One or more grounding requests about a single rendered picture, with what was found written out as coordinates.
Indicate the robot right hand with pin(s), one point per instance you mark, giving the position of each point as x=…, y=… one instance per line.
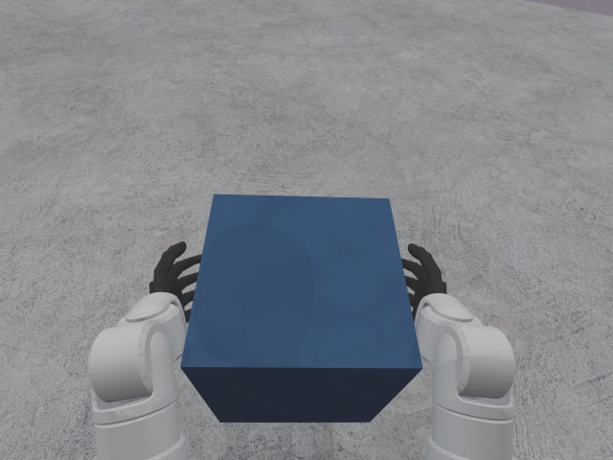
x=428, y=274

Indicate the carton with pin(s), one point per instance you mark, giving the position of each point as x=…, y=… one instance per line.
x=301, y=312

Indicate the robot left hand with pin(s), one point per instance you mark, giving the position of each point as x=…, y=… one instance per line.
x=166, y=275

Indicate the right robot forearm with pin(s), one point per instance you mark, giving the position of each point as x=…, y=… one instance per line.
x=473, y=382

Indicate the left robot forearm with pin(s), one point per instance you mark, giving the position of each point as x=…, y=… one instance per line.
x=132, y=384

